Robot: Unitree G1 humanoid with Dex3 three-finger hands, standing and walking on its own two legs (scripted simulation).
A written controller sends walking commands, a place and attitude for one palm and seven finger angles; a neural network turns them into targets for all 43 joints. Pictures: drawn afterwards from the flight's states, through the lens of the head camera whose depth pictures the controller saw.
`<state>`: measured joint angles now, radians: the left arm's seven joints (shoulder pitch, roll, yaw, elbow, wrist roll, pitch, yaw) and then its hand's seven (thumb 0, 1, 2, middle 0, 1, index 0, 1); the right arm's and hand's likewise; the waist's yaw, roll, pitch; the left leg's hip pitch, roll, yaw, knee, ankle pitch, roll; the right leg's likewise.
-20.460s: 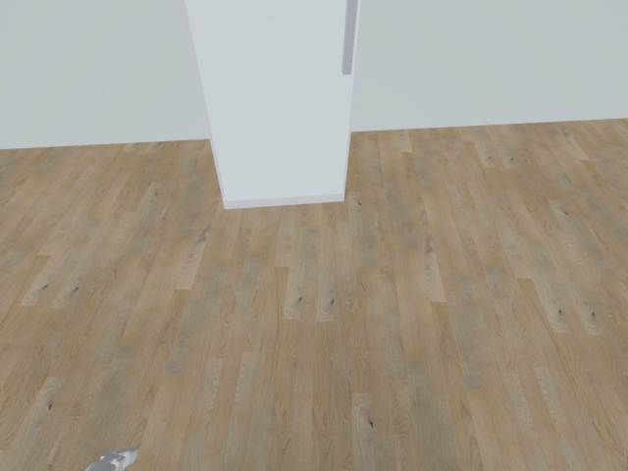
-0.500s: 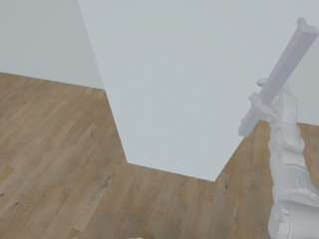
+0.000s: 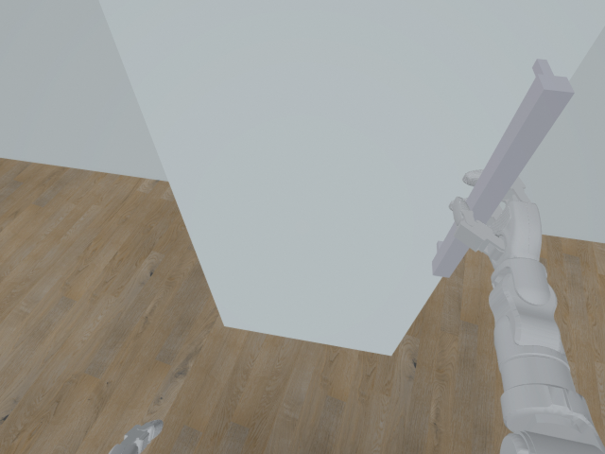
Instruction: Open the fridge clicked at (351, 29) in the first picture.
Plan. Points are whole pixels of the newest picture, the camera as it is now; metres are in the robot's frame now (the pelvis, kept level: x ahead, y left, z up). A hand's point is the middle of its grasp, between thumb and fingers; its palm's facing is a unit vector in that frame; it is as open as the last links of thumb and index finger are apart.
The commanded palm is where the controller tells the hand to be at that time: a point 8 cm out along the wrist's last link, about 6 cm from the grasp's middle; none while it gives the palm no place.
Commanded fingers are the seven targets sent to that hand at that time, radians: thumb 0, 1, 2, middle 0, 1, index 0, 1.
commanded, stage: pull the door a little, standing still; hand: right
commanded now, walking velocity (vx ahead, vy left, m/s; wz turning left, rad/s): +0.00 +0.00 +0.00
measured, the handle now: (479, 190) +0.47 -0.18 +0.11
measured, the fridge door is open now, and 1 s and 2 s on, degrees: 0 14 46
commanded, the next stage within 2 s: walk backward, drawing the door open in 0.32 s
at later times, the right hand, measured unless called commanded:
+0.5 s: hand (466, 269) +0.34 -0.15 +0.10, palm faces -0.04 +0.99 -0.12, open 7.1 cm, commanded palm +0.31 -0.21 +0.09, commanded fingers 0.00 -0.90 -0.90 0.45 1.40 0.45 1.40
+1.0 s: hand (450, 300) +0.30 -0.13 +0.09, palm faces +0.19 +0.96 -0.20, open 6.8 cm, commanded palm +0.26 -0.17 +0.09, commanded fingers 0.00 -0.90 -0.90 0.45 1.40 0.45 1.40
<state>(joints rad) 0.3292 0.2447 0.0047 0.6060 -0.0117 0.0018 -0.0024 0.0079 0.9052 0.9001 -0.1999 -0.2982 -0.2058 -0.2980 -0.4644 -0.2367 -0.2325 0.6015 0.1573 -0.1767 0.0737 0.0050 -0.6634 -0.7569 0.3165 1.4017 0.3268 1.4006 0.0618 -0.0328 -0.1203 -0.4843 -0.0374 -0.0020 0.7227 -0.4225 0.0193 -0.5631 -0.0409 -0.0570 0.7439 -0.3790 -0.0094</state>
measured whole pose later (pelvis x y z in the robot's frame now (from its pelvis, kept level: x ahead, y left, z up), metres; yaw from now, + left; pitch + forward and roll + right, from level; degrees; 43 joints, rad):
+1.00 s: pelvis +0.07 +0.03 +0.02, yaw -5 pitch -3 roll -2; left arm 0.17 0.21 -0.03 0.56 0.01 0.03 0.09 0.01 0.90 0.90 -0.20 -0.30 -0.21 -0.30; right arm 0.32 -0.13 0.02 -0.19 0.01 -0.02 -0.09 -0.02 -0.57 -0.75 0.35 1.34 0.29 1.40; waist 0.02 -0.03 0.04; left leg -0.32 0.02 0.22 0.51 -0.15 0.13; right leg -0.44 -0.01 -0.06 0.99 -0.47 0.01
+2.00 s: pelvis +0.09 +0.38 +0.01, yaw -47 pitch -2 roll +1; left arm 0.19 0.16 0.01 0.68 0.01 -0.12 0.09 0.01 0.90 0.90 -0.20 -0.30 -0.21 -0.30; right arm 0.27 -0.22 -0.16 -0.16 0.02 -0.07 -0.11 -0.03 -0.60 -0.80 0.38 1.26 0.24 1.40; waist -0.01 -0.07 0.10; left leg -0.32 0.01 0.04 0.60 -0.23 -0.01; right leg -0.47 -0.10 0.20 0.83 -0.42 0.06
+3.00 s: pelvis +0.21 +0.67 +0.02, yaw -82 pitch -2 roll -2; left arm 0.16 0.30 0.03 0.66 0.00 -0.08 0.12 0.01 0.91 0.90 -0.20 -0.30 -0.20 -0.30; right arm -0.21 -0.27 -0.12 0.44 0.03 -0.15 -0.13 0.00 -0.58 -0.80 0.40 1.35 0.37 1.40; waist -0.04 0.01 0.04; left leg -0.45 0.10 0.11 0.72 -0.37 -0.01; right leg -0.17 -0.01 -0.07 0.47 -0.31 -0.04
